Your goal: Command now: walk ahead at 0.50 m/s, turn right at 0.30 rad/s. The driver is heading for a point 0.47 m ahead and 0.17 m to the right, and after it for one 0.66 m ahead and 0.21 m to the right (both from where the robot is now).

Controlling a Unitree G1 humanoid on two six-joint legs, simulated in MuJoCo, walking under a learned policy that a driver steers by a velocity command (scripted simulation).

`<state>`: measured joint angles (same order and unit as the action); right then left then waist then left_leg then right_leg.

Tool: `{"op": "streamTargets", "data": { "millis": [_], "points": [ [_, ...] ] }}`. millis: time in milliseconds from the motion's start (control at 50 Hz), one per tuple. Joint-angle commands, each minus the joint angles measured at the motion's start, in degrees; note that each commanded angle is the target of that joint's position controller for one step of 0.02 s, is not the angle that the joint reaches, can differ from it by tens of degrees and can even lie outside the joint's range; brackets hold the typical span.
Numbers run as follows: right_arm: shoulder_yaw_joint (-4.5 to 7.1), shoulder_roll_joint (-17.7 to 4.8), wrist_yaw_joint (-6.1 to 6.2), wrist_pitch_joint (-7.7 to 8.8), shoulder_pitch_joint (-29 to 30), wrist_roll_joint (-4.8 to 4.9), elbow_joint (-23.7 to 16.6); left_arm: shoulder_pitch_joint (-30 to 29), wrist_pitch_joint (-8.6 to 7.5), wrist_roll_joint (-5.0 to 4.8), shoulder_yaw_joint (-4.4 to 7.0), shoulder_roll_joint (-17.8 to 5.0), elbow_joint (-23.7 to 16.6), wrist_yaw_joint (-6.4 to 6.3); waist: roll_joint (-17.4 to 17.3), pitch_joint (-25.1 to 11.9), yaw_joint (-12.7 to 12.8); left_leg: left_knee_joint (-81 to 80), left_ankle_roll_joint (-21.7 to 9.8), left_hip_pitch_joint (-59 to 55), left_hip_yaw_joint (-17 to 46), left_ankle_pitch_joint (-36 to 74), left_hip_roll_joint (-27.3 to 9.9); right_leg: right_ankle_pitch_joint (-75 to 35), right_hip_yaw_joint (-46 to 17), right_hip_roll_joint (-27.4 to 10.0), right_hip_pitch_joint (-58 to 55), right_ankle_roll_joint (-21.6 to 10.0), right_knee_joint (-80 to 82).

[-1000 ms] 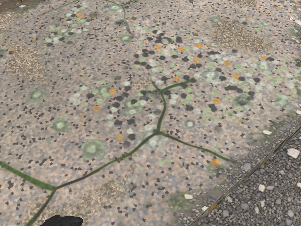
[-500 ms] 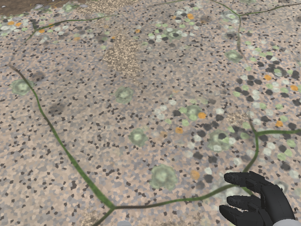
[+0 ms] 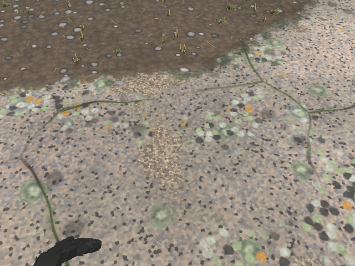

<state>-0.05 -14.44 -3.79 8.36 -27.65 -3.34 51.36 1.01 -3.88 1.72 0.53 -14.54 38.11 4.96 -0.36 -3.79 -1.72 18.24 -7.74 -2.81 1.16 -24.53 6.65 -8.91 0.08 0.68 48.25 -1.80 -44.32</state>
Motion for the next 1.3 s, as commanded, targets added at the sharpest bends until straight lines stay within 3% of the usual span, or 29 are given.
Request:
{"op": "streamTargets", "data": {
  "millis": [20,60,80,100,120,140,160,180,200,240,300,360,420,480,500,520,540,560,580,640,900,980,1000,1020,1040,1060,1080,1160,1300],
  "points": [
    [2.53,-12.0,-0.14,-0.25,-5.63,-0.18,0.15,-7.03,-0.56,-0.79,2.03,-5.48,-4.85,0.25,-4.75,6.02,1.81,-1.0,10.47,1.93,-0.02,68.69,-13.96,2.11,4.76,4.69,-11.77,-0.84,8.09],
    [3.46,-16.0,-0.26,-0.64,-0.85,-0.27,-1.49,6.1,-1.28,-1.19,3.26,-9.19,0.15,-1.61,-5.53,5.05,6.91,7.94,15.88,6.15,-1.62,86.9,-15.16,8.19,5.98,7.1,-26.05,-1.35,7.31],
    [4.0,-18.14,-0.59,-0.87,7.52,-0.1,-5.01,24.52,-2.08,-1.64,4.68,-12.47,6.47,-3.41,-2.44,1.42,13.88,20.26,21.88,16.0,-3.8,92.86,-12.99,3.82,5.38,7.97,-45.46,-3.73,10.98],
    [2.55,-14.49,-1.12,-0.79,8.32,-1.52,-6.04,41.39,-2.08,-0.3,4.89,-10.49,12.62,-4.45,11.64,-11.24,18.91,54.91,22.6,29.01,-0.45,53.42,-9.63,-4.48,-4.27,-0.01,-70.44,-11.18,4.05],
    [0.35,-3.97,-2.71,-1.25,-1.27,-2.89,-5.0,45.57,-1.85,1.61,4.05,-9.04,14.31,-3.19,17.39,-25.96,11.66,75.02,25.3,45.75,3.26,-9.84,-0.32,-29.09,-22.38,-10.05,-91.78,-23.95,2.03],
    [0.99,-5.32,1.05,0.58,5.6,7.12,-11.97,25.61,-0.43,-1.53,4.35,-12.51,7.17,-4.17,12.87,-17.15,7.57,79.6,16.64,52.11,8.37,-8.33,-0.71,-4.32,-42.16,-20.56,-74.31,-26.36,18.57],
    [0.77,-9.21,2.4,1.69,15.63,6.58,-15.4,18.23,-0.24,-3.4,4.37,-9.65,3.04,-4.99,3.23,-5.98,7.82,74.67,11.37,54.36,8.21,-2.46,-3.99,16.89,-40.83,-16.57,-59.94,-23.02,26.44],
    [0.5,-7.88,2.97,1.82,17.66,5.14,-16.69,13.32,-0.58,-2.63,3.66,-9.17,2.33,-5.22,-4.11,1.93,3.14,70.48,8.09,53.55,6.02,1.36,-5.67,24.0,-38.29,-15.31,-46.66,-20.25,31.03],
    [0.36,-7.41,3.61,1.12,14.97,3.22,-16.63,11.21,-1.0,-1.97,3.31,-8.94,0.95,-4.91,-6.55,2.88,0.08,65.83,7.22,49.3,6.3,4.13,-7.84,25.18,-35.65,-12.5,-37.83,-19.05,33.19],
    [0.74,-8.04,4.05,-0.4,10.66,2.42,-16.27,8.83,-1.35,-1.83,3.45,-8.95,-0.44,-4.64,-3.85,5.87,-3.55,56.19,7.76,43.52,6.38,7.05,-11.15,21.62,-29.41,-7.71,-25.84,-17.82,34.96],
    [-0.05,-6.16,4.98,-0.78,16.24,0.97,-18.96,11.7,-1.48,-2.62,3.85,-9.9,0.42,-5.31,-2.11,3.93,-1.75,35.39,10.63,31.8,0.92,18.91,-10.36,1.62,-15.65,-1.24,-15.99,-14.77,32.19],
    [-0.55,-4.28,5.28,-1.46,24.26,2.99,-21.21,19.83,-0.26,-3.95,4.58,-10.93,3.3,-6.07,2.68,0.38,3.6,19.78,13.02,25.12,1.02,29.83,-6.27,10.16,-16.19,-0.09,-20.57,-11.82,29.25],
    [1.09,-7.43,5.28,-1.68,25.33,4.39,-21.5,20.93,1.17,-4.36,4.74,-9.61,3.14,-6.27,5.54,-0.42,4.03,11.64,12.66,25.72,4.78,26.79,-5.96,19.65,-23.01,-2.5,-30.43,-9.81,23.2],
    [3.37,-9.62,5.09,-0.97,18.58,3.89,-19.56,20.33,1.79,-3.27,4.16,-6.18,1.93,-5.98,6.75,-3.01,0.44,7.66,7.63,15.38,5.2,20.43,-8.24,20.14,-23.79,-1.67,-32.46,-6.33,11.48],
    [4.26,-12.14,5.34,-0.86,10.86,2.9,-18.95,20.15,1.34,-2.42,2.9,-2.11,0.69,-5.49,1.71,-9.13,-2.81,8.57,3.12,1.96,13.67,17.29,-18.09,27.54,-18.46,1.49,-25.47,-4.04,-3.77],
    [5.57,-16.57,5.33,-1.74,6.06,2.18,-17.46,27.87,0.32,-2.99,1.69,0.66,-1.3,-5.1,-17.11,-15.1,-0.11,4.16,-7.25,-14.87,39.15,8.38,-31.21,43.83,-9.84,7.13,-7.51,-0.81,-20.46],
    [5.69,-13.45,5.02,-2.07,4.74,3.37,-16.95,26.9,0.13,-3.76,2.49,-4.96,-1.1,-5.13,-15.95,-13.8,-2.0,0.99,-9.09,-14.91,50.02,-8.73,-33.28,41.09,-8.91,1.7,2.07,0.46,-30.63],
    [4.94,-9.83,5.24,-2.23,6.6,3.46,-17.71,20.42,0.53,-3.76,3.61,-8.27,-1.75,-5.26,-8.68,-7.08,-3.91,-0.12,-6.47,-9.39,41.74,-10.25,-29.86,34.79,-8.94,-0.13,4.32,1.28,-34.31],
    [4.57,-8.81,5.28,-2.51,9.1,3.12,-17.54,15.8,0.92,-2.97,3.99,-8.75,-2.93,-5.39,-3.89,-2.39,-3.43,-0.27,-4.24,-2.21,32.17,-1.65,-26.85,29.95,-7.38,-1.86,2.81,1.7,-33.75],
    [3.81,-5.67,4.76,-2.6,12.95,2.56,-15.67,13.77,1.63,-2.87,4.0,-5.98,-4.65,-5.04,-5.93,3.88,0.27,-4.5,-2.1,10.87,16.96,12.4,-20.53,26.0,-6.29,-5.12,-3.56,1.99,-27.34],
    [6.24,-12.37,4.53,-3.92,9.08,4.62,-6.93,-1.91,1.46,-2.76,2.83,-3.08,-9.3,-2.18,-3.89,6.27,-2.71,-3.31,0.0,5.88,-3.84,38.27,-21.12,12.28,0.66,-3.24,-13.44,-0.07,7.09],
    [5.89,-11.93,4.93,-4.13,8.71,4.97,-6.49,13.78,1.43,-1.55,6.27,-9.73,-5.51,-3.0,-2.95,-3.73,6.15,21.6,5.55,11.99,-9.02,50.29,-16.31,-0.35,1.56,1.25,-42.93,-5.41,17.78],
    [3.9,-6.59,4.5,-3.37,6.77,1.49,-8.92,19.61,1.95,-0.42,7.08,-15.39,-5.19,-4.34,10.36,-11.9,5.87,42.63,9.15,30.29,-9.93,9.79,-11.34,-31.8,-16.21,-14.65,-63.46,-11.63,10.42],
    [2.45,-6.18,3.45,-2.71,0.62,2.42,-7.71,18.91,1.84,-0.32,5.9,-14.93,-5.99,-4.09,16.03,-25.08,4.59,57.92,11.04,40.07,-0.35,-17.35,-6.47,-34.95,-36.02,-27.74,-73.3,-23.5,14.56],
    [4.18,-11.56,3.11,-3.07,4.4,4.32,-6.28,19.26,2.32,-0.62,5.32,-11.22,-5.49,-3.72,6.85,-23.82,7.31,59.76,10.93,39.83,4.45,-13.5,-9.63,-28.77,-29.35,-23.08,-67.11,-20.8,16.54],
    [3.88,-10.5,3.35,-3.58,9.75,5.21,-8.22,14.96,2.18,-1.41,4.61,-9.23,-5.05,-3.6,6.64,-15.16,5.93,57.19,10.73,43.3,2.6,-9.93,-11.4,-24.24,-21.7,-19.38,-60.65,-17.88,17.3],
    [3.63,-9.12,4.23,-4.27,11.84,4.43,-8.03,11.39,2.02,-1.95,3.95,-7.14,-4.81,-3.7,2.61,-9.63,4.19,52.79,11.11,42.62,2.01,-6.48,-12.96,-19.65,-17.95,-16.38,-52.42,-15.32,19.28],
    [3.53,-6.12,5.99,-7.26,7.67,3.28,-6.46,3.72,1.5,-0.28,3.91,-6.66,-3.96,-3.86,5.7,-5.1,-2.12,40.49,12.59,25.84,0.36,1.2,-12.28,-16.51,-8.89,-12.06,-29.98,-13.7,25.35],
    [3.26,-5.03,5.77,-8.19,13.68,2.8,-6.76,4.29,2.57,-0.69,3.18,-4.68,0.47,-4.95,6.66,-2.71,-0.36,18.66,10.36,15.64,0.46,13.71,-10.58,16.78,-9.38,-10.71,-26.09,-10.52,26.66]
  ]
}}
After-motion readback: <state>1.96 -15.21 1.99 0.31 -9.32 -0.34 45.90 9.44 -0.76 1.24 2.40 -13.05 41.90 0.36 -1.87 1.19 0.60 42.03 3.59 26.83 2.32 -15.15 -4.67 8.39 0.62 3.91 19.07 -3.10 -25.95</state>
